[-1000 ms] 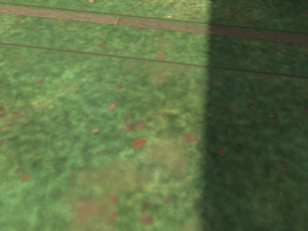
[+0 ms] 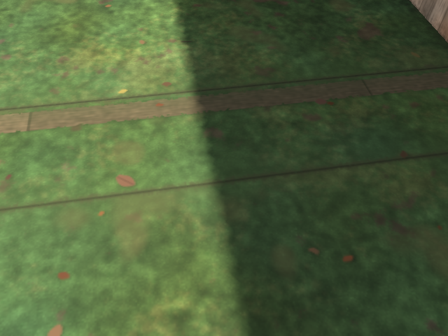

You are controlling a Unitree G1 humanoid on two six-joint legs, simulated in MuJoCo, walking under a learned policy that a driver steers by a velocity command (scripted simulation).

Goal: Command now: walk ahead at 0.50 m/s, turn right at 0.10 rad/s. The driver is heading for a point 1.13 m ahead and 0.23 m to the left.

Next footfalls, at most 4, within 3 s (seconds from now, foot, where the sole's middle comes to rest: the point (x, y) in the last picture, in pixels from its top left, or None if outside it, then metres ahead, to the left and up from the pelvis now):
0.22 right None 0.31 -0.14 -0.78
0.52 left None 0.25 0.11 -0.78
2.00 left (186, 273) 0.69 0.10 -0.78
2.54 right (251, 192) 1.01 -0.14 -0.78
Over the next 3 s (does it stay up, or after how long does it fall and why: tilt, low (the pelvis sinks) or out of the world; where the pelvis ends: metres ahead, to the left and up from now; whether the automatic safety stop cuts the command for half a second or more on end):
stays up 1.06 0.00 -0.01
